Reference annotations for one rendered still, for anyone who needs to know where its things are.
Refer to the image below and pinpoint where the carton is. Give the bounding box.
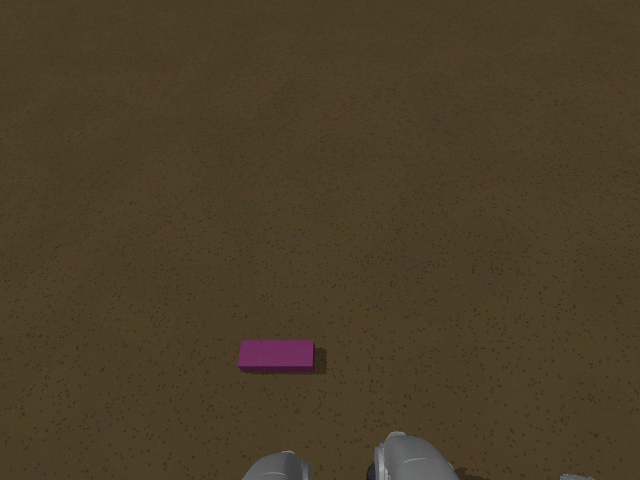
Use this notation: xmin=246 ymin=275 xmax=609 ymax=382
xmin=238 ymin=340 xmax=315 ymax=372

